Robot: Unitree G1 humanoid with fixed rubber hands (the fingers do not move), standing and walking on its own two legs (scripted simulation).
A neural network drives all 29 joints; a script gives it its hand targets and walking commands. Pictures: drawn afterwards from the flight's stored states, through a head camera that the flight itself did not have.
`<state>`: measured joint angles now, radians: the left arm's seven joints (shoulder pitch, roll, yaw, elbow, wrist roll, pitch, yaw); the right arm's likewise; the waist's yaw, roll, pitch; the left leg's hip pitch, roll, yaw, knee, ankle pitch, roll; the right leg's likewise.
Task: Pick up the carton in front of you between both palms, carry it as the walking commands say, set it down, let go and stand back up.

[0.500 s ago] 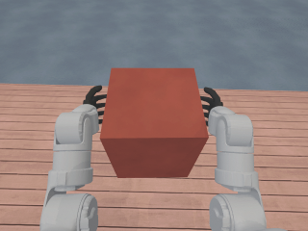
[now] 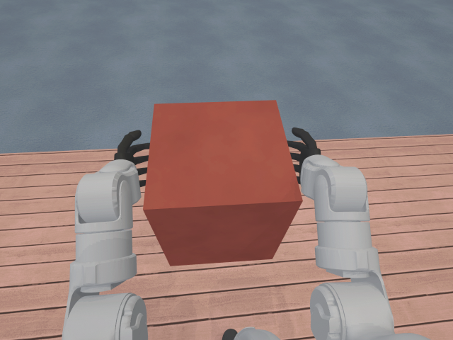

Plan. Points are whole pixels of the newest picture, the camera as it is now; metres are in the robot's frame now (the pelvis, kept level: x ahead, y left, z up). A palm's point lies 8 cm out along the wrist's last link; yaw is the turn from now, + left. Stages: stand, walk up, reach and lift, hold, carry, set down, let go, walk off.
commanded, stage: carry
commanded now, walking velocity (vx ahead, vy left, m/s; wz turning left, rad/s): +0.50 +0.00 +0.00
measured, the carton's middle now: (219, 189) +0.37 -0.03 +0.05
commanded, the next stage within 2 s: none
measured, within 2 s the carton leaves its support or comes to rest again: neither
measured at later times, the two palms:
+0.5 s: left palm (135, 97) +0.62 +0.14 +0.08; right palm (259, 93) +0.64 -0.15 +0.08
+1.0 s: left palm (150, 65) +0.87 +0.13 +0.03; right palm (248, 65) +0.85 -0.17 +0.03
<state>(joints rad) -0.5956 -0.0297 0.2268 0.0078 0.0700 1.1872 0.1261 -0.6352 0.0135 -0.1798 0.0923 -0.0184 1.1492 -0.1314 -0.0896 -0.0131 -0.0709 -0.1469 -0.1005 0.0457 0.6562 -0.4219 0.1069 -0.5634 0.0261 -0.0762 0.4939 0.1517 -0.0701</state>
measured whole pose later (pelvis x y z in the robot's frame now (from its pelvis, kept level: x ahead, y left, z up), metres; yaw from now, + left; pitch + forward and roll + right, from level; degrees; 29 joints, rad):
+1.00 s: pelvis +0.50 +0.00 -0.07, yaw -1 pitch +5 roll -1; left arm -0.62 -0.04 0.22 -0.02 0.06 1.18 0.14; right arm -0.63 0.03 -0.22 0.02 -0.03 1.16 -0.13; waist -0.05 0.01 0.03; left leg -0.33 -0.08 0.07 0.56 -0.17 0.13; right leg -0.57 0.01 -0.02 0.74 -0.15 -0.03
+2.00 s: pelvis +0.58 -0.01 -0.09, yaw -1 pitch +3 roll -1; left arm -0.65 0.01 0.21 0.29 0.06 1.21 0.12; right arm -0.66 0.00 -0.17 0.29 -0.06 1.21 -0.12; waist -0.01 0.04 -0.18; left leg -0.30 0.03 0.06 0.66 -0.25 0.05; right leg -0.34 0.03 -0.12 0.59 -0.25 -0.08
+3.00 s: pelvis +1.05 +0.02 -0.19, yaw +0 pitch +4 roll +1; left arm -0.68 -0.04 0.24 0.16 0.12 1.18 0.12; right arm -0.70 -0.04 -0.18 0.22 -0.01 1.17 -0.14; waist -0.04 0.02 -0.07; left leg -0.34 -0.05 0.02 1.24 -0.57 0.05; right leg -0.51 0.06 -0.10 0.65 -0.06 -0.12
